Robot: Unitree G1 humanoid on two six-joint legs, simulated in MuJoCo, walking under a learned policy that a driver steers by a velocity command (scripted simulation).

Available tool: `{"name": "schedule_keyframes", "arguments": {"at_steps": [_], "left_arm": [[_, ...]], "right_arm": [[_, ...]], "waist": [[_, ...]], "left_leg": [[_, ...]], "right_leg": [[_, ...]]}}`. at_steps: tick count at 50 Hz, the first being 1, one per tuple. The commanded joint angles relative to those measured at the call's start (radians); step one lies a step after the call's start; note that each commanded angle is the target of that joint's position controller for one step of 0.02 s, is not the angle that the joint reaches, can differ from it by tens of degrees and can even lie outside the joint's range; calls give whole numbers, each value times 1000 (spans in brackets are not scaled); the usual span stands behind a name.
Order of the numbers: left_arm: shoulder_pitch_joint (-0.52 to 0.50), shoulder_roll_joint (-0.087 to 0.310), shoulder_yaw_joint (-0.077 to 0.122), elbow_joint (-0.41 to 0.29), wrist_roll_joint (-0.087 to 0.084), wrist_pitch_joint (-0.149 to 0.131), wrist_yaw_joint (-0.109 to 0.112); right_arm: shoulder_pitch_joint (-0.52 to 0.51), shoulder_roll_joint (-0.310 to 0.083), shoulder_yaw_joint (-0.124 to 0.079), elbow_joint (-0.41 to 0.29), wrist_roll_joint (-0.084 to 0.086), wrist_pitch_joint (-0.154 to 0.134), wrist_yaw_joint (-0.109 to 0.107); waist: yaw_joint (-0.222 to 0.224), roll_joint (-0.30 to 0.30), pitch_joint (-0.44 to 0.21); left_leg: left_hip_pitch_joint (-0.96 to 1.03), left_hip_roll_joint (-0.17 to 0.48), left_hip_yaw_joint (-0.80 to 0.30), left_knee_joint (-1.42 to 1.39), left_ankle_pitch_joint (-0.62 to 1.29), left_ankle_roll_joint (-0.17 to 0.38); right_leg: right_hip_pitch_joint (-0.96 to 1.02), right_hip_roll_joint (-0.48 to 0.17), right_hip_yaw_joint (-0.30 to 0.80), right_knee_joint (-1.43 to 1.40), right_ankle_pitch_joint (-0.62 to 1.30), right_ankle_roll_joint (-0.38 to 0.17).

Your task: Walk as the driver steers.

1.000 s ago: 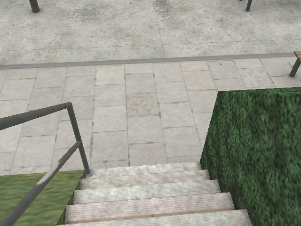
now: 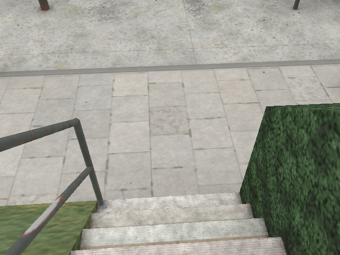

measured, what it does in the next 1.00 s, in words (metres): goes down: right foot, then left foot 0.21 m lower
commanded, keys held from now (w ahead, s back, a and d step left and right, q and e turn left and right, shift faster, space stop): w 1.00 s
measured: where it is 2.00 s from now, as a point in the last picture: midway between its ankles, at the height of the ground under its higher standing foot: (165, 246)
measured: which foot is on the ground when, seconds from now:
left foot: down 0.00-0.44, up 0.46-0.74, down 0.76-1.00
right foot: down 0.00-0.32, up 0.34-0.38, down 0.40-0.72, up 0.74-1.00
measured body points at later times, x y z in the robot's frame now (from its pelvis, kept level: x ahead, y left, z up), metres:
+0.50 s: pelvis +0.13 -0.01 -0.07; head +0.14 -0.02 +0.38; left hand +0.21 +0.26 -0.17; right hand +0.21 -0.27 -0.19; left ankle +0.03 +0.15 -0.68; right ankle +0.07 -0.13 -0.74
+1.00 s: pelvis +0.32 +0.02 -0.32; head +0.30 +0.03 +0.13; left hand +0.52 +0.22 -0.41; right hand +0.17 -0.18 -0.46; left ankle +0.21 +0.11 -0.95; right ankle +0.50 -0.14 -0.97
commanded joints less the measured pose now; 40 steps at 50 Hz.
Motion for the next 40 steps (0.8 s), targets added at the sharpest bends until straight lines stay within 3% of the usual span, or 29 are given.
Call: {"name": "schedule_keyframes", "arguments": {"at_steps": [1, 3, 5, 6, 8, 12, 15, 17, 18, 19, 20, 21, 22, 23, 24, 25, 26, 27, 28, 29, 30, 31, 32, 34, 36, 37, 38, 39, 40], "left_arm": [[-33, 28, -6, -87, 7, -28, -13], [-16, 58, -6, -112, 14, -36, -15], [32, 113, 7, -107, 5, -26, -23], [40, 120, 11, -121, -4, -14, -22], [50, 120, 9, -133, -12, -9, -15], [15, 127, 17, -137, -32, -20, 16], [-111, 93, 8, -169, -12, -72, 15], [-167, 59, -7, -224, -4, -88, 12], [-215, 52, -17, -254, -9, -92, 8], [-132, 92, -2, -197, -21, -95, 0], [41, 70, 1, -138, -11, -81, 0], [265, 94, 26, -53, 20, -64, -5], [463, 263, 84, -9, 48, -71, -15], [396, 194, 61, -44, 54, -83, -31], [297, 163, 52, -59, 22, -83, -23], [276, 180, 61, -51, 16, -74, -18], [146, 159, 46, -79, 16, -67, -10], [33, 128, 27, -118, 31, -55, -4], [45, 100, 22, -107, 30, -59, 4], [33, 104, 15, -112, 26, -60, 19], [-12, 81, 2, -126, 13, -62, 59], [-7, 106, 6, -105, -7, -56, 75], [15, 129, 12, -90, -4, -59, 79], [-109, 148, 21, -120, -11, -58, 55], [-203, 126, 32, -142, -41, -58, 21], [-276, 97, 40, -140, -48, -59, 29], [-273, -8, 21, -173, -29, -67, 49], [-5, -121, -10, -187, -16, -106, 43], [159, -106, -12, -141, -36, -121, 29]], "right_arm": [[-56, -86, -2, -116, -7, -22, 1], [-93, -71, 11, -146, -4, -31, 6], [-40, -55, 19, -171, -26, -42, 17], [-16, -65, 17, -168, -24, -54, 20], [-1, -96, 4, -163, 7, -77, 11], [-26, -64, 10, -159, 14, -102, -1], [182, -141, -27, -99, 9, -80, -3], [122, -134, -15, -124, 13, -50, 0], [39, -144, -16, -155, 17, -39, -4], [4, -165, -32, -153, 1, -36, -11], [-91, -170, -31, -157, 0, -36, -16], [-176, -144, -26, -176, -1, -45, -21], [-263, -136, -26, -242, 21, -66, -39], [-299, -124, -22, -253, 33, -97, -61], [-276, -95, -20, -248, 52, -116, -60], [-259, -68, -17, -226, 72, -111, -55], [-224, -71, -15, -203, 62, -101, -46], [-176, -90, -21, -197, 20, -85, -43], [-131, -122, -39, -148, -1, -71, -15], [-100, -107, -37, -135, -16, -58, 7], [-112, -89, -20, -162, -26, -54, 28], [-117, -28, -1, -164, -16, -55, 39], [-114, -23, -1, -163, -11, -58, 40], [179, -109, -46, -47, 6, -32, 23], [492, -160, -80, 71, -36, -21, 16], [677, -170, -87, 138, -63, -41, 24], [623, -55, -33, 163, -49, -59, 40], [506, -80, -3, 127, -42, -88, 47], [453, -61, -12, 147, -24, -104, 47]], "waist": [[16, 101, 65], [37, 77, 25], [11, -102, -58], [14, -138, -87], [14, -135, -103], [6, -10, -38], [-106, 134, -85], [-63, 217, 42], [-47, 164, 78], [-24, 93, 2], [82, 98, -49], [184, 8, -85], [286, -333, -127], [261, -381, -17], [178, -211, 82], [135, -94, 64], [58, -40, 91], [-2, -71, 59], [-15, -61, 17], [-33, -86, 5], [-68, -16, 46], [-75, -36, -1], [-66, -56, -26], [-209, -131, -97], [-357, -26, -80], [-466, 76, -42], [-386, 123, 114], [-109, 374, 113], [26, 312, 19]], "left_leg": [[-99, 61, -123, -165, -202, 107], [-115, 4, -49, -10, 91, 78], [-143, -50, 32, 176, 237, 35], [-189, -56, 45, 243, 259, 17], [-249, -50, 36, 309, 212, 8], [-157, -45, 32, 244, 285, 36], [219, 36, -139, 257, 665, 142], [230, 210, -337, 188, 879, 240], [166, 224, -368, 162, 807, 232], [89, 183, -343, 231, 596, 174], [-132, 142, -258, 290, 475, 130], [-396, 11, -95, 477, 464, 75], [-591, -160, -5, 963, 179, -15], [-814, -200, -174, 997, -373, 7], [-949, -168, -225, 975, -346, 15], [-957, -122, -211, 907, -276, 28], [-918, -43, -206, 804, -136, 41], [-770, -14, -119, 750, -43, 41], [-636, -8, -109, 648, 279, 60], [-576, -17, -19, 630, 450, 51], [-317, -38, 58, 375, 839, 25], [-75, -70, 141, 225, 913, -2], [79, -94, 186, 240, 937, -32], [190, -72, 185, 389, 808, -38], [302, 11, 179, 195, 688, 45], [448, 77, 135, -58, 699, 119], [367, 147, 3, -63, 597, 121], [394, 196, -150, 210, 1303, 130], [370, 270, -261, 203, 1034, 133]], "right_leg": [[20, 15, -26, -42, -40, -27], [41, -8, 3, 18, 108, -25], [81, -46, 76, 80, 364, -75], [117, -62, 112, 108, 465, -105], [134, -107, 198, 126, 547, -141], [17, -44, 120, 259, 566, -85], [-408, 20, 51, 572, 451, -11], [-675, 32, 34, 584, -374, 39], [-653, -8, 12, 457, -438, 64], [-498, -46, 3, 451, -62, 60], [-196, -14, -62, 399, 192, 38], [136, 46, -57, 323, 368, -31], [223, -126, 368, 110, 381, -206], [220, -249, 585, 73, 486, -280], [185, -283, 544, 135, 443, -255], [134, -292, 574, 154, 168, -232], [-3, -329, 580, 195, 82, -200], [-171, -313, 497, 207, 117, -161], [-291, -193, 355, 315, -141, -94], [-355, -169, 294, 338, -214, -79], [-585, -54, 140, 338, -284, -48], [-657, -10, 45, 350, -271, -31], [-704, -7, 30, 375, -251, -32], [-641, -60, 96, 605, -178, -25], [-592, -21, 87, 1096, -5, 40], [-690, 123, 17, 1563, -59, 92], [-905, 233, 87, 1883, -386, 67], [-1075, 198, 228, 1767, -371, 10], [-1105, 110, 317, 1505, -168, -45]]}}
Velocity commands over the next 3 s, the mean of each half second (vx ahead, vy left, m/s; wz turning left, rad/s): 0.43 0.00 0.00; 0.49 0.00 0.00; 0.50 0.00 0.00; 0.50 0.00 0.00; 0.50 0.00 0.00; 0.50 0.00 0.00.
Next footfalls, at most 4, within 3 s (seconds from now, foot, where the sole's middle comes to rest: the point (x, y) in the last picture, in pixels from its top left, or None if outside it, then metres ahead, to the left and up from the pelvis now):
0.40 right None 0.11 -0.13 -0.77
0.76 left None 0.24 0.11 -0.98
1.14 right None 0.49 -0.12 -1.19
1.66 left None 0.69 0.18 -1.40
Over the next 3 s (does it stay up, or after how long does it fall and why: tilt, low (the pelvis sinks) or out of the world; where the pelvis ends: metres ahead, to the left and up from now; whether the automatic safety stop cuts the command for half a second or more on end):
stays up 1.31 0.11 -1.18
